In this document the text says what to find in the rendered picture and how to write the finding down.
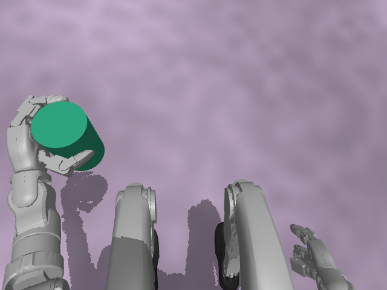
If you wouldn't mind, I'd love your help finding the left robot arm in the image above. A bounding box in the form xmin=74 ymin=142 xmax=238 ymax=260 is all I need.
xmin=2 ymin=169 xmax=70 ymax=290

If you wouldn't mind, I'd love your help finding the can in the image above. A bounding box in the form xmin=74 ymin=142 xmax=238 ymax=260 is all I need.
xmin=31 ymin=101 xmax=105 ymax=171

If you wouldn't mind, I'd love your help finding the right robot arm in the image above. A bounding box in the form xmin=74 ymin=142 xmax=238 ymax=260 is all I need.
xmin=316 ymin=268 xmax=356 ymax=290

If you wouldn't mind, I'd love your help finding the left robot hand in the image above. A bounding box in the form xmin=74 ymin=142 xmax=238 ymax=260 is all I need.
xmin=7 ymin=95 xmax=95 ymax=178

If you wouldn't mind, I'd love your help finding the right robot hand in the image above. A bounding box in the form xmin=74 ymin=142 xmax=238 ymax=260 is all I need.
xmin=290 ymin=224 xmax=337 ymax=281

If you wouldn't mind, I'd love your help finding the right robot foot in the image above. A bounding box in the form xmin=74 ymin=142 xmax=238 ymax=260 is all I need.
xmin=215 ymin=222 xmax=239 ymax=290

